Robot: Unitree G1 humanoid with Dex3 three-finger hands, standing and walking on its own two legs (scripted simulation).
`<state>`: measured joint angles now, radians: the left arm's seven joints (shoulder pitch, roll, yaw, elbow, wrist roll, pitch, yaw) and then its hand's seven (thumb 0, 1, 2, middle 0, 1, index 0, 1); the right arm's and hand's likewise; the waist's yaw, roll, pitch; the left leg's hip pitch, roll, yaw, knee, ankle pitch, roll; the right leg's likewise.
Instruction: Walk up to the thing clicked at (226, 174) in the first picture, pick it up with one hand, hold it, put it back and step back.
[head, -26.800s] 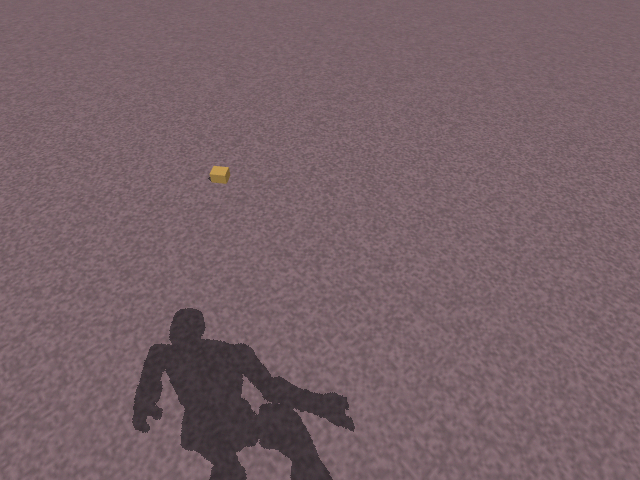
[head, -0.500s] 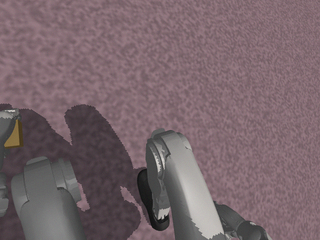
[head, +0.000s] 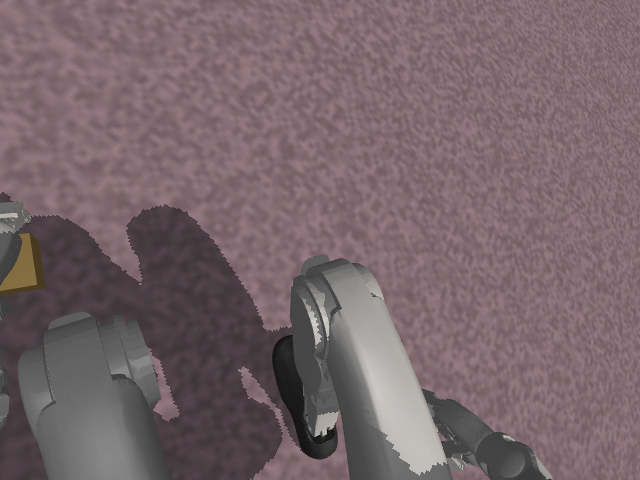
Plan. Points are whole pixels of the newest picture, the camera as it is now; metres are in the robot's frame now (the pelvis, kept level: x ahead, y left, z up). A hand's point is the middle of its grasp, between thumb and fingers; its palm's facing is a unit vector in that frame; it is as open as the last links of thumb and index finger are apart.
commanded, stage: open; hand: left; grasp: from above
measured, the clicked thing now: (1, 266) +0.40 +0.28 -0.27
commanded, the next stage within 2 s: withdraw in 0.46 s
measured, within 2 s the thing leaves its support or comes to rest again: rests again in 0.92 s
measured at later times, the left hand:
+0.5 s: hand out of the picture +0.39 +0.29 -0.25, palm faces -0.48 -0.09 -0.87, open 14.0 cm
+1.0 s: hand out of the picture +0.43 +0.31 -0.13, palm faces -0.25 -0.09 -0.96, open 14.0 cm
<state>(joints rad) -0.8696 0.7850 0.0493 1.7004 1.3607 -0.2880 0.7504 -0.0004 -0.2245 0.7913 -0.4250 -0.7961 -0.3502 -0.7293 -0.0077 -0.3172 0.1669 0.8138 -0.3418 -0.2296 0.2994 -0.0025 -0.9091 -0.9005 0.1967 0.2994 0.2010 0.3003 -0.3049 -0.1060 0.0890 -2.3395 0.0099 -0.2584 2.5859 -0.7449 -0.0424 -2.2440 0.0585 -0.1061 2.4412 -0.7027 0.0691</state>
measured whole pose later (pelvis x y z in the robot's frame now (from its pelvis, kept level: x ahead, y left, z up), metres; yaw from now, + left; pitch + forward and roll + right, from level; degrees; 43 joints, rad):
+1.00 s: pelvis +0.00 +0.00 +0.03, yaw +2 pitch +34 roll -10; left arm -0.84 0.60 0.06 1.37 1.12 -0.01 0.60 0.00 -0.48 0.97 -0.08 -1.00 -0.10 -0.98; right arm 0.10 -0.29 0.03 0.81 -0.17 -0.17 0.36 0.00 -0.90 -0.90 0.20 0.30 0.20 0.30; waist -0.21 0.02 -0.11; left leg -2.34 0.02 -0.19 2.47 -0.73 -0.03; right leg -2.26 0.04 -0.07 2.37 -0.71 0.06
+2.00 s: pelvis +0.00 +0.00 +0.09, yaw +6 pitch +36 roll -7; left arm -0.67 0.53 0.05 1.02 0.93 -0.02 0.28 0.00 0.13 0.89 -0.23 -0.56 -0.23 -0.56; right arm 0.16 -0.23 -0.02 0.73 -0.07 -0.03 0.19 0.00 -0.90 -0.90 0.20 0.30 0.20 0.30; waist -0.14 0.07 -0.18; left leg -2.17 0.02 -0.13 2.24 -0.70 -0.02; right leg -2.10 0.01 -0.03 2.17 -0.70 0.06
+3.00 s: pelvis +0.07 +0.01 +0.42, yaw +13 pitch +12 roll -3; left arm 0.51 0.23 0.04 -0.17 -0.07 0.47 0.05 0.01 0.91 0.90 -0.20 -0.30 -0.20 -0.29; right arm 0.32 -0.22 0.03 0.51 0.02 -0.19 -0.19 0.01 -0.91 -0.90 0.20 0.30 0.20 0.30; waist -0.06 0.06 -0.19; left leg -0.76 0.04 -0.07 1.05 -0.49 -0.02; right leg -0.69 -0.01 -0.05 0.97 -0.48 0.03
